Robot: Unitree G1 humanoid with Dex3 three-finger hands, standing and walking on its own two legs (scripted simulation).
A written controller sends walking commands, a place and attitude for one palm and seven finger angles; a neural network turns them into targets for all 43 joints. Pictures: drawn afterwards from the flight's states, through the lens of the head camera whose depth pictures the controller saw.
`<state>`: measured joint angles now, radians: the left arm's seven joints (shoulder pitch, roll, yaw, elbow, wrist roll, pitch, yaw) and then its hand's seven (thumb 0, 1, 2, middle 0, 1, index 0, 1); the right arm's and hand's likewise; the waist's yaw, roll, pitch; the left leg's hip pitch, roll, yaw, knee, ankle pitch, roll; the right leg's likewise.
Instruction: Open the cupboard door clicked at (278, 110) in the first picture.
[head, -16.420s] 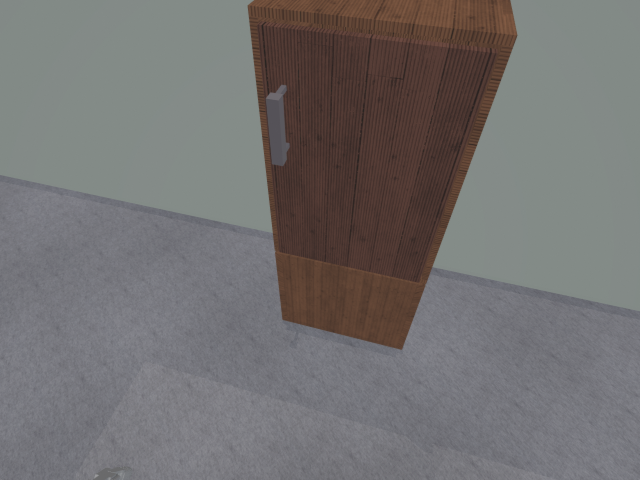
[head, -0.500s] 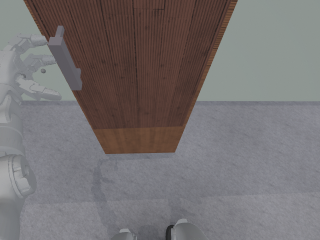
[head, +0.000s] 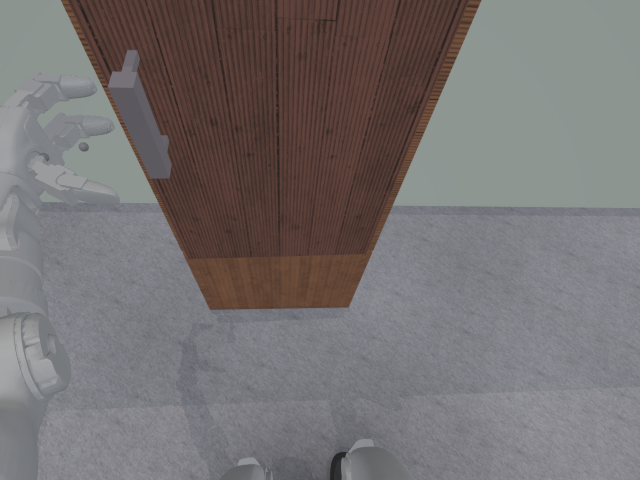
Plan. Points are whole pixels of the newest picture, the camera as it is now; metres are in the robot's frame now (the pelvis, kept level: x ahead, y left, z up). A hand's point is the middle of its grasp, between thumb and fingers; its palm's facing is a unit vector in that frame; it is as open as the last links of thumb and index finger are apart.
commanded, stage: move the hooked fingers beside the handle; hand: left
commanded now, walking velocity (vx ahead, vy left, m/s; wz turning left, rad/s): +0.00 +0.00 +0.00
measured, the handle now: (147, 118) +0.52 +0.19 +0.11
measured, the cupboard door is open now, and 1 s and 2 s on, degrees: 2 1 2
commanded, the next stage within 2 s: slide the fingers in behind the handle in 0.30 s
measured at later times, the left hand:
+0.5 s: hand (83, 139) +0.49 +0.25 +0.11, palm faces -0.04 -1.00 -0.01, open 14.0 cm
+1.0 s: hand (102, 143) +0.49 +0.23 +0.11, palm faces +0.01 -1.00 -0.02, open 14.2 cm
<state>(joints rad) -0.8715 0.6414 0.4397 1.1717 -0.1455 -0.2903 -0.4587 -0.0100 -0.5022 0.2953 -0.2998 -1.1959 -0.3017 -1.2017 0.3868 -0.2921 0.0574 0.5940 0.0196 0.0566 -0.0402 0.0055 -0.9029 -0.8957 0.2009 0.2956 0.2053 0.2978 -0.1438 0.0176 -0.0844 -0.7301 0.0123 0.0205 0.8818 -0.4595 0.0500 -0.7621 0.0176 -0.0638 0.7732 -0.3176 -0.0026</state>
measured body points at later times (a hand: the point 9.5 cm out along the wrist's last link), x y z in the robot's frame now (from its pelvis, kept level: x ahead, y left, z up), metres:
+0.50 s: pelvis +0.00 +0.00 +0.00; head +0.12 +0.02 +0.43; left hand +0.49 +0.30 +0.11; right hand +0.01 -0.27 -0.10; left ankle -0.03 +0.08 -0.70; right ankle +0.03 -0.12 -0.70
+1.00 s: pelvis +0.01 +0.00 +0.00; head +0.11 +0.02 +0.44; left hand +0.48 +0.28 +0.11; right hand +0.03 -0.27 -0.11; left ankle -0.03 +0.08 -0.70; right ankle +0.03 -0.13 -0.70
